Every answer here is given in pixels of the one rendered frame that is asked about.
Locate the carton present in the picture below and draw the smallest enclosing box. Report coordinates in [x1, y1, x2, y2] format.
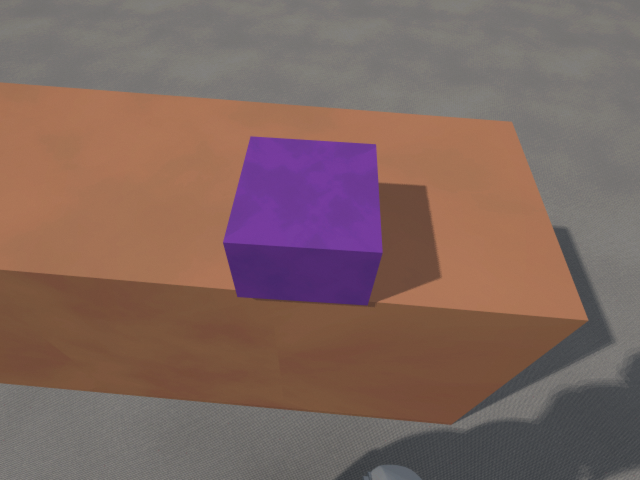
[223, 136, 383, 305]

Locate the pedestal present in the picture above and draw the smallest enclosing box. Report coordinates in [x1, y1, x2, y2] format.
[0, 82, 589, 425]

